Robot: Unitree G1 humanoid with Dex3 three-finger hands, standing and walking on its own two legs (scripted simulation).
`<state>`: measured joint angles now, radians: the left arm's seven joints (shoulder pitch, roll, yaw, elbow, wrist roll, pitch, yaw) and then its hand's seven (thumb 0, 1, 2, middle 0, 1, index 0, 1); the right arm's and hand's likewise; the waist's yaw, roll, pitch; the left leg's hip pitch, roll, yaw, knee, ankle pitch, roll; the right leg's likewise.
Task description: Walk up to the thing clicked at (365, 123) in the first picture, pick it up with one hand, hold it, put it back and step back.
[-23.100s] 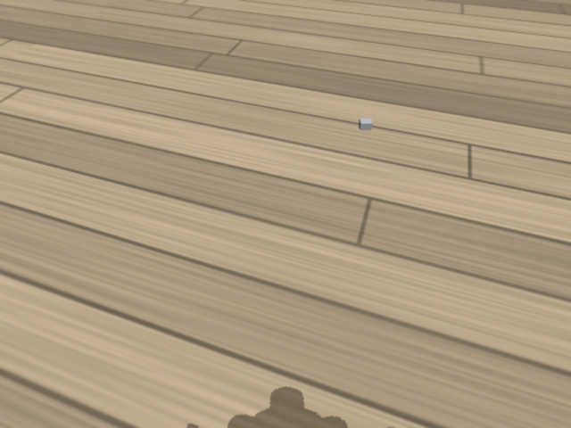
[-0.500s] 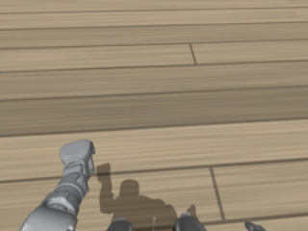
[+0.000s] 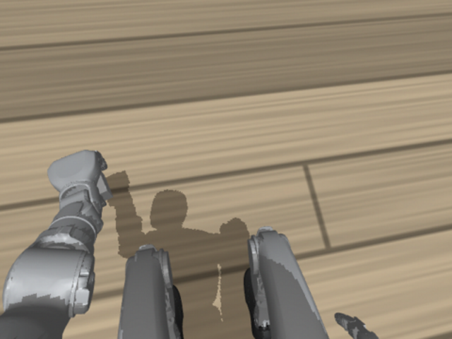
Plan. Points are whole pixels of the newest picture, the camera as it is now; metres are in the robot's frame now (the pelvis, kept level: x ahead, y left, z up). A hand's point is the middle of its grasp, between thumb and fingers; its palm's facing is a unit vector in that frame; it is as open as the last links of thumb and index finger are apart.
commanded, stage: crouch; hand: left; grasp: from above
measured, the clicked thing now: (89, 189) +0.43 +0.24 -0.18
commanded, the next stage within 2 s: lower in 1.00 s
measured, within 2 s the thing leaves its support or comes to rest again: neither
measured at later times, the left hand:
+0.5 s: hand (109, 190) +0.45 +0.23 -0.28, palm faces -0.40 -0.16 -0.90, open 8.6 cm
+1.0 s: hand (114, 190) +0.46 +0.23 -0.33, palm faces -0.40 -0.16 -0.90, open 8.6 cm
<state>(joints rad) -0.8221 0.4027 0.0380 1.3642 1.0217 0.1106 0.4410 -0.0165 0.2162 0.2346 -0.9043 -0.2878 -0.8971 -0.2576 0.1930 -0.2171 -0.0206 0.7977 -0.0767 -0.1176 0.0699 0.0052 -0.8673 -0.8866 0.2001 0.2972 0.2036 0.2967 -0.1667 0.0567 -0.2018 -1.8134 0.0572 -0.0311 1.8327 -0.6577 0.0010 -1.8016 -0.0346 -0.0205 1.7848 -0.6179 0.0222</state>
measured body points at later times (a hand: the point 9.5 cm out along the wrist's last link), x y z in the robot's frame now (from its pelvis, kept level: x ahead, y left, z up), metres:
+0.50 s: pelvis -0.02 -0.01 -0.11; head +0.22 +0.02 +0.27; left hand +0.46 +0.24 -0.22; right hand +0.03 -0.28 -0.24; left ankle +0.06 +0.12 -0.47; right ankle +0.08 -0.13 -0.47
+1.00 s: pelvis -0.02 +0.00 -0.17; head +0.22 +0.03 +0.21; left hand +0.48 +0.24 -0.28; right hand -0.01 -0.27 -0.28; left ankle +0.06 +0.12 -0.47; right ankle +0.08 -0.13 -0.47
